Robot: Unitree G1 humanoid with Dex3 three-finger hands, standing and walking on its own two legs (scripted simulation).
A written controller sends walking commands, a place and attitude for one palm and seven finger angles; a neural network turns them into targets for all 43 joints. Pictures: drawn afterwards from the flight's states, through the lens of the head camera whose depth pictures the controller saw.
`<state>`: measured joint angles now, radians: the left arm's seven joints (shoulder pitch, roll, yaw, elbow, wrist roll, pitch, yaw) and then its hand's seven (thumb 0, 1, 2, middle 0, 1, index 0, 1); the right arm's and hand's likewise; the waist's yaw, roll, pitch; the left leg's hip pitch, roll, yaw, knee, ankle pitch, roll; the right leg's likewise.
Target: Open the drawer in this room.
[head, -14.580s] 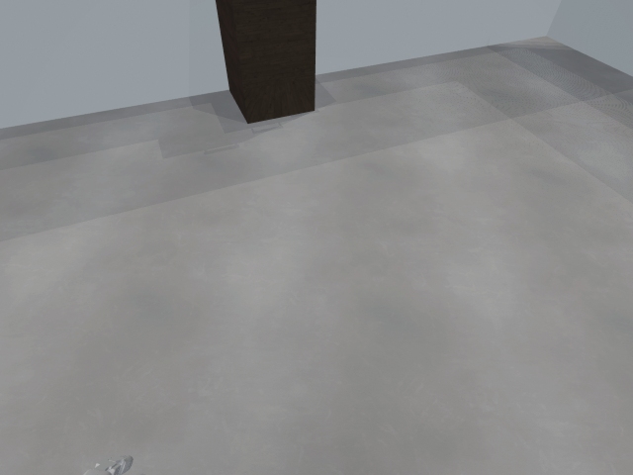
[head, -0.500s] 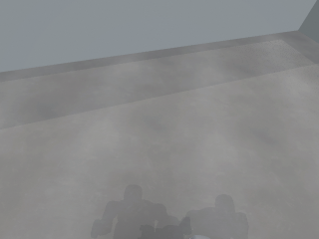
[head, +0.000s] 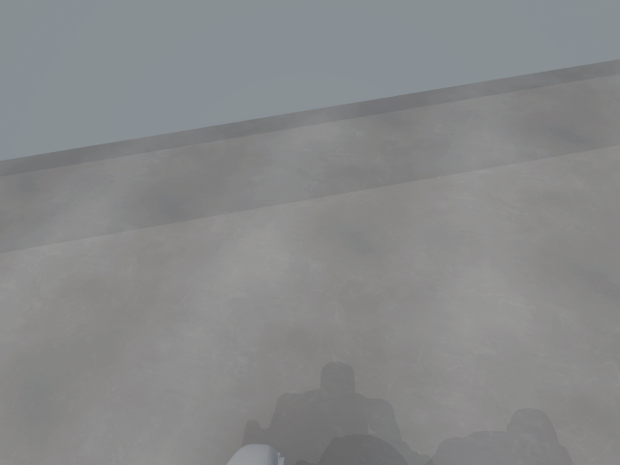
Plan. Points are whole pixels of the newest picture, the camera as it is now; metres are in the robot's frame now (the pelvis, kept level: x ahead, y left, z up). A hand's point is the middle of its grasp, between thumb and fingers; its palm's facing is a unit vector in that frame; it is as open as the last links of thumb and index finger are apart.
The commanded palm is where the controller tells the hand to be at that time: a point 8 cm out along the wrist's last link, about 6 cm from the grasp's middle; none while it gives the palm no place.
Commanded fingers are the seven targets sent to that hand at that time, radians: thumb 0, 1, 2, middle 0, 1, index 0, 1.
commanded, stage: turn or walk to find it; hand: left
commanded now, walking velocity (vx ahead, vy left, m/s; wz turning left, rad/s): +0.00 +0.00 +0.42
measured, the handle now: out of the picture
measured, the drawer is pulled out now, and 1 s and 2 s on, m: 0.00 0.00 0.00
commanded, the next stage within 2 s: none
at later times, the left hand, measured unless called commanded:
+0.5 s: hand out of the picture -0.03 +0.28 -0.17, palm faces +0.26 -0.94 -0.23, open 7.4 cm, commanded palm none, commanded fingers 0.00 0.90 0.90 -0.20 -0.30 -0.20 -0.30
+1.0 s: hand out of the picture -0.04 +0.19 -0.14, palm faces +0.41 -0.87 -0.29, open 7.4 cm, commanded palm none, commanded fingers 0.00 0.90 0.90 -0.20 -0.30 -0.20 -0.30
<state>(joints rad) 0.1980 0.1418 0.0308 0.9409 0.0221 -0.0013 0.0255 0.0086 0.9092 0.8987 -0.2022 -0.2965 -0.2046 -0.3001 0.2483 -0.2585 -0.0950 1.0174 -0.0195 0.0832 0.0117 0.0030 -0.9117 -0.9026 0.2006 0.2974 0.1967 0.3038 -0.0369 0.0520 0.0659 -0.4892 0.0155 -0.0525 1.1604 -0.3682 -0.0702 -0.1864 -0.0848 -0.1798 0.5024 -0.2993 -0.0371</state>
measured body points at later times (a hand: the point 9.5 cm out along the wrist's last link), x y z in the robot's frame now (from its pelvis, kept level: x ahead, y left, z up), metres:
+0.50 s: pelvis -0.03 +0.06 +0.00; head -0.01 +0.09 +0.45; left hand -0.04 +0.33 -0.16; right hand +0.12 -0.16 -0.13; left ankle -0.03 +0.14 -0.74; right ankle -0.02 -0.11 -0.66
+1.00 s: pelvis -0.04 -0.02 +0.00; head +0.00 -0.05 +0.45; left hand -0.06 +0.24 -0.12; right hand +0.08 -0.25 -0.17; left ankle -0.12 +0.13 -0.64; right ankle -0.01 -0.09 -0.74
